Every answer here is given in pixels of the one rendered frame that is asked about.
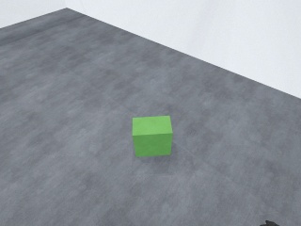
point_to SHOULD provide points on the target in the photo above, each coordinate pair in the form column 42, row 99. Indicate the carton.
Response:
column 152, row 136

